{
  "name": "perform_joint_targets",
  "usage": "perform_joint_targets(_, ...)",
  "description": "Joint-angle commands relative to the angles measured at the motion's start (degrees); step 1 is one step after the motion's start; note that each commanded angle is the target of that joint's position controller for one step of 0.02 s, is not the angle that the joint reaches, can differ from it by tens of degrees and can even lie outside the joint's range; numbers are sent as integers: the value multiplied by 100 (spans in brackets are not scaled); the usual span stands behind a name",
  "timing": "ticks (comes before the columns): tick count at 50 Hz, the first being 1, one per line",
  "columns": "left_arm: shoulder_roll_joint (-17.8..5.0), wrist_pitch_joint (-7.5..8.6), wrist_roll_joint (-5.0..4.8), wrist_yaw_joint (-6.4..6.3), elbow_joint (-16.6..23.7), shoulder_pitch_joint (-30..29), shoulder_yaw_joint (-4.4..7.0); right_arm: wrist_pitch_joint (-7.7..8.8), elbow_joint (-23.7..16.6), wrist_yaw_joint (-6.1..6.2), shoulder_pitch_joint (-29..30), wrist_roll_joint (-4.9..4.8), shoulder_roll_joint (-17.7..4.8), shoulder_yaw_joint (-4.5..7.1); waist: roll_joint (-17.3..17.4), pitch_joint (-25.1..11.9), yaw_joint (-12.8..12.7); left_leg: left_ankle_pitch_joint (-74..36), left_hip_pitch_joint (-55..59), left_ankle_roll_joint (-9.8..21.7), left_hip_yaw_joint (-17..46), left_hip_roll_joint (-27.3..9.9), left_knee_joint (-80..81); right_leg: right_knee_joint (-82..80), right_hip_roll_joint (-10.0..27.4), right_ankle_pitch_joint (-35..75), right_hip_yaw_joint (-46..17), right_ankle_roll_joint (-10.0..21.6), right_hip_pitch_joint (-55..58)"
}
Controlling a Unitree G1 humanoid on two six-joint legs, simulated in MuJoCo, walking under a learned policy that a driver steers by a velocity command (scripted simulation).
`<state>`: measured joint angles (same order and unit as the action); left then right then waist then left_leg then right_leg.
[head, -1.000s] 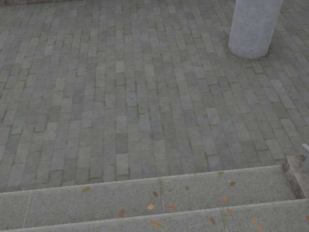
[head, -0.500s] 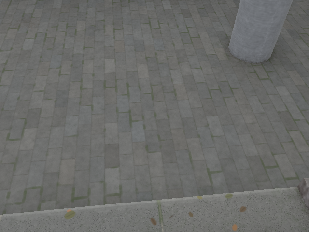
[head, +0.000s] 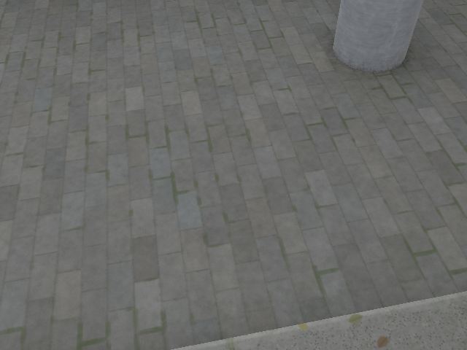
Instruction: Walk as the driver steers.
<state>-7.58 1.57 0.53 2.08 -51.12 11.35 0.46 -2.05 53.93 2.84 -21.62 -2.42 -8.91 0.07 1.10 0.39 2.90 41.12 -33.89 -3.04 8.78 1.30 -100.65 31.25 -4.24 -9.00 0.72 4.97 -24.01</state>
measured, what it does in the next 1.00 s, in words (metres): walks ahead: left foot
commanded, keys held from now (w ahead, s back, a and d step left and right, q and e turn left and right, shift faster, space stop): no key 0.58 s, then w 0.40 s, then w+q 0.02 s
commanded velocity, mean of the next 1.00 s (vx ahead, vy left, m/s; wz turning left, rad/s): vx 0.14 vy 0.00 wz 0.00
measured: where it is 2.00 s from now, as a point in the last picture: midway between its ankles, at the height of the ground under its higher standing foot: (219, 324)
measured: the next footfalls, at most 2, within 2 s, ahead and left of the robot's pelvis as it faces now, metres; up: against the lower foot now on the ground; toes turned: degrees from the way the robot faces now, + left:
left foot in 0.24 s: +0.11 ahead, +0.17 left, +0.00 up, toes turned -3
left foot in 1.32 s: +0.45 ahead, +0.15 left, -0.16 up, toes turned +8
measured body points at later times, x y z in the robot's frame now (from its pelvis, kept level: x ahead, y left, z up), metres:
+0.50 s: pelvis +0.06 +0.05 +0.01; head +0.07 +0.06 +0.46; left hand +0.09 +0.28 -0.14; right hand +0.09 -0.19 -0.13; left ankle +0.07 +0.17 -0.73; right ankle +0.08 -0.07 -0.73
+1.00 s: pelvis +0.19 +0.03 +0.01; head +0.19 +0.02 +0.46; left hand +0.13 +0.28 -0.13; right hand +0.25 -0.23 -0.14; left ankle +0.19 +0.19 -0.66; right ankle +0.11 -0.04 -0.73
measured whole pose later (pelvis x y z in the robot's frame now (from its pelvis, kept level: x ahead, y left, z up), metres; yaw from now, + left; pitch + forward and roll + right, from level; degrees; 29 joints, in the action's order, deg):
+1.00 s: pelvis +0.19 +0.03 +0.01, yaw -1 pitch +3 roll +0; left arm -10.6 4.5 -0.4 0.2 -60.2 26.4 2.7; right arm 3.0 51.7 1.1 -17.3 -1.5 -14.0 4.5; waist 2.0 -3.3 -1.6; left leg 13.1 -32.6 4.0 2.4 -2.2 -61.1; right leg 28.3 -3.0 -21.3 2.1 4.0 -9.6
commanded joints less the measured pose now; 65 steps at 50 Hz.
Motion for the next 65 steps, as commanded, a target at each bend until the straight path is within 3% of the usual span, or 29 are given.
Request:
perform_joint_targets(1, -738, 100, 285, -67, 412, 2, 5, -209, -415, 214, -167, 147, -530, 179, 40, -256, -15, -1794, -316, -13, 194, -392, 754, -1251, 2304, 1049, -2503, 1237, 14)
perform_joint_targets(3, -607, 128, 139, -186, 324, 281, 2, -171, -430, 300, -308, 279, -329, 227, -353, -27, 73, -2630, -372, -37, 219, -298, 1928, -1014, 1686, 1682, -1625, 1071, -142)
perform_joint_targets(6, -437, -67, 4, -343, 228, 373, -46, -165, -587, 208, 37, 297, -100, 165, -968, -550, -20, -2717, 939, -103, -320, -387, 5252, -1004, 1030, 1521, -728, 576, 346)
perform_joint_targets(9, -722, -177, 15, -276, 214, 272, -1, -357, -642, 47, 210, 225, -122, 150, -1232, -402, -68, -2844, 2128, -106, -556, -306, 5741, -1540, 1240, -372, -1132, 612, -206)
perform_joint_targets(12, -512, -219, -10, -241, 67, 436, -95, -350, -614, 0, 142, 394, -213, 131, -668, 265, -20, -2922, 2608, 199, -451, -444, 6973, -1610, 1131, -1579, -1426, 271, -486)
perform_joint_targets(13, -638, -183, -61, -243, 22, 580, -45, -300, -621, -8, 31, 407, -466, 163, -347, 386, -133, -3236, 2705, 361, -279, -666, 7167, -1415, 925, -1565, -1351, 87, -527)
perform_joint_targets(14, -758, -166, -114, -238, -11, 919, 21, -260, -495, -29, 76, 283, -795, 249, 249, 466, -429, -2945, 2527, 518, -329, -622, 7192, -1542, 717, -1390, -1140, 0, -433)
perform_joint_targets(15, -887, -206, -139, -288, -50, 752, 69, -199, -446, -58, 115, 240, -721, 269, 477, 546, -323, -2265, 1866, 519, -269, -505, 7535, -1443, 587, -1365, -818, -113, 137)
perform_joint_targets(19, -546, -376, -20, -401, -246, 803, 94, 3, -363, -59, 323, 259, -459, 197, 439, 369, -449, -2304, 1556, 412, -236, -464, 8043, -1140, 437, -632, -462, -222, 1137)
perform_joint_targets(29, -588, -434, -83, -423, -607, 821, 146, 119, -51, -131, -27, 205, -481, 172, 76, 40, -344, -4026, 2227, 625, -257, -457, 8042, -1073, 569, 275, -442, -352, 1499)
perform_joint_targets(32, -665, -455, -156, -479, -671, 821, 200, 82, 18, -87, -212, 120, -788, 296, 168, 172, -232, -1337, 2184, 883, -58, -425, 8396, -541, 159, -1367, 49, -344, 1137)
perform_joint_targets(34, -590, -352, -160, -473, -533, 488, 211, 76, -13, -56, -470, 101, -1066, 403, 628, 590, -53, 323, 2243, 1365, 955, -1045, 9029, 236, 61, -1844, 218, -284, 110)
perform_joint_targets(37, -610, -61, -196, -357, -444, 255, 245, 141, -28, -19, -583, 119, -1092, 483, 812, 754, 1, -401, 2414, 1790, 1616, -1624, 9025, 808, 446, -1837, -32, -108, -442)
perform_joint_targets(39, -630, 76, -252, -279, -506, 472, 300, 162, -106, -13, -279, 77, -1060, 502, 674, 662, -250, -741, 2024, 1668, 1222, -1470, 8798, 410, 462, -1825, 59, 41, 132)
perform_joint_targets(41, -567, 122, -168, -234, -912, 1457, 360, 169, -196, -23, 165, -35, -1002, 490, 468, 451, -749, -1131, 822, 1424, 594, -1022, 8189, -40, 238, -1076, 245, 58, 1863)
perform_joint_targets(42, -663, 145, -156, -257, -1140, 2159, 421, 244, -321, -24, 466, -64, -834, 444, 5, 403, -1073, -1557, 53, 1204, 215, -686, 7229, -318, 539, -1262, -258, 132, 2639)
perform_joint_targets(43, -1201, 193, -172, -276, -1217, 2820, 557, 361, -532, -75, 678, -80, -517, 361, -1226, 236, -1222, -1850, -907, 809, -712, 80, 5226, -1344, 1730, -2016, -2360, 689, 3217)
perform_joint_targets(44, -1440, 270, -103, -218, -1171, 2955, 555, 516, -729, -82, 841, -8, -594, 401, -1627, 274, -1100, -853, -1715, 751, -536, 254, 3968, -2000, 2576, -2312, -4149, 1341, 3188)
perform_joint_targets(45, -1271, 365, -113, -216, -979, 2360, 461, 624, -745, -95, 759, -59, -747, 432, -1031, 636, -756, -1190, -2098, 795, -82, -207, 3534, -1885, 2713, -2170, -3958, 1487, 2785)
perform_joint_targets(47, -1050, 413, -178, -170, -727, 1667, 377, 654, -600, -120, 489, 55, -835, 474, -337, 544, -450, -2307, -2069, 771, -163, -622, 3478, -1624, 2206, -1152, -2807, 1042, 2590)
perform_joint_targets(50, -849, 319, -19, -228, -736, 1709, 254, 574, -507, -281, 472, 172, -757, 499, -502, 213, -343, -3664, -1446, 680, -389, -740, 3858, -1120, 1706, 1153, -1500, 629, 2040)
perform_joint_targets(51, -772, 376, -64, -325, -833, 1877, 203, 625, -638, -335, 753, 71, -815, 514, -520, 258, -311, -4493, -1492, 712, -124, -779, 4581, -1005, 1488, 896, -1185, 386, 2114)
perform_joint_targets(56, -884, 410, -66, -639, -868, 1746, 84, 551, -1001, -586, 1586, 295, -388, 363, -545, 340, -529, -7691, 964, 654, -852, -86, 6590, -500, 897, -149, 32, 113, -153)
perform_joint_targets(58, -898, 379, -128, -622, -895, 1752, 98, 457, -1177, -639, 1880, 231, -444, 348, -495, 569, -653, -7465, 865, 723, -768, -103, 6770, 21, 973, -306, 181, 100, -113)
perform_joint_targets(61, -856, 322, -11, -450, -805, 1795, 97, 356, -1006, -730, 1465, 310, -634, 372, -574, 300, -529, -7048, 645, 888, -618, -146, 5729, 1313, 1376, 133, -28, 252, 509)
perform_joint_targets(62, -706, 256, -200, -477, -697, 1825, 47, 377, -1329, -729, 2255, 130, -579, 266, -276, 931, -918, -5968, -181, 787, -781, -190, 7455, 1353, 1237, 322, 106, 86, 1110)
perform_joint_targets(63, -907, 193, -186, -503, -820, 2075, 98, 408, -1406, -747, 2511, 83, -475, 226, -299, 961, -1054, -5601, -90, 675, -1028, -166, 7705, 1760, 1319, 814, -66, 166, 1561)
perform_joint_targets(64, -1131, 138, -23, -465, -816, 1924, 131, 413, -1154, -766, 1717, 172, -641, 320, -400, 519, -628, -5497, 1010, 704, -1448, 55, 7121, 2808, 1376, 2217, -57, 213, 1344)
perform_joint_targets(65, -1279, 185, 8, -379, -799, 1344, 183, 400, -464, -790, -336, 209, -1133, 543, -852, -330, 379, -5985, 2988, 1038, -1198, -84, 6482, 4514, 1569, 3478, -69, 139, 512)
Velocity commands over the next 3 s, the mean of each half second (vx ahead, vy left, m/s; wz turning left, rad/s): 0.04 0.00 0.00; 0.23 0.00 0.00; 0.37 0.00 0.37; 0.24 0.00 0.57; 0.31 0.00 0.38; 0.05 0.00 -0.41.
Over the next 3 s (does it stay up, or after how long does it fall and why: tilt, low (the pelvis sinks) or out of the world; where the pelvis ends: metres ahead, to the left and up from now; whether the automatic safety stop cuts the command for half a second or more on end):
stays up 0.93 0.16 -0.32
